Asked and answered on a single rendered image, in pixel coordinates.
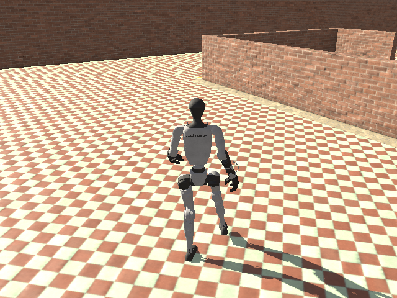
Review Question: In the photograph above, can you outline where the right robot forearm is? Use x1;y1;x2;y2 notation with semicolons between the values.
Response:
221;151;236;179

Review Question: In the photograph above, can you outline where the robot left hand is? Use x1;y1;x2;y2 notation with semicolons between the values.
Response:
169;154;184;164

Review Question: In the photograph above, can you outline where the robot left upper arm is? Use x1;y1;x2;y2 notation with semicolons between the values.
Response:
168;125;185;157

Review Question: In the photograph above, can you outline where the robot right upper arm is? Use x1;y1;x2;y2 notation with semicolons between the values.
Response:
210;125;227;161

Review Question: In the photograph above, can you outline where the robot left foot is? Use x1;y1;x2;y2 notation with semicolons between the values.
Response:
185;245;197;261

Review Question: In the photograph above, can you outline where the robot right hand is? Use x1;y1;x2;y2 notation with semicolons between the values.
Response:
225;175;239;192

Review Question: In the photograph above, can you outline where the robot torso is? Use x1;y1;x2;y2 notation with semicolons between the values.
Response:
183;122;212;186

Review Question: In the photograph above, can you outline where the left robot forearm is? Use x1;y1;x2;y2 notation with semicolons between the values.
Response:
167;148;176;161

